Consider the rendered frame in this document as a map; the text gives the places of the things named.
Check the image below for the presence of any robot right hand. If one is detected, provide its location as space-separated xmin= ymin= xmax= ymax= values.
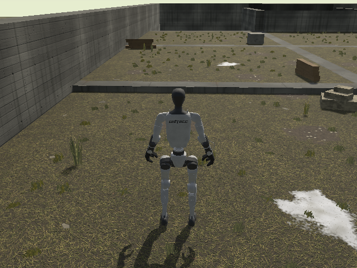
xmin=202 ymin=153 xmax=215 ymax=166

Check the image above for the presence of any robot left hand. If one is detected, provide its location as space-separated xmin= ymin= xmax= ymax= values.
xmin=145 ymin=151 xmax=158 ymax=163

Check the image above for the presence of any robot right thigh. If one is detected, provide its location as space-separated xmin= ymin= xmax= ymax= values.
xmin=186 ymin=155 xmax=198 ymax=193

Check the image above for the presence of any right robot shin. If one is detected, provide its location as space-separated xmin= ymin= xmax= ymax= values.
xmin=189 ymin=184 xmax=197 ymax=219

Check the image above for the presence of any robot left upper arm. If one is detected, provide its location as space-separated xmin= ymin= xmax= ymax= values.
xmin=152 ymin=112 xmax=167 ymax=143

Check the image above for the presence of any left robot forearm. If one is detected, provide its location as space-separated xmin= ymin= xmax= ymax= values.
xmin=147 ymin=134 xmax=157 ymax=154

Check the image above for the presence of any right robot forearm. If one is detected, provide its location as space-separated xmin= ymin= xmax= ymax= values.
xmin=201 ymin=134 xmax=213 ymax=156

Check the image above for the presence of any robot right upper arm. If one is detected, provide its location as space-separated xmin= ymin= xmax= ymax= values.
xmin=190 ymin=112 xmax=206 ymax=143

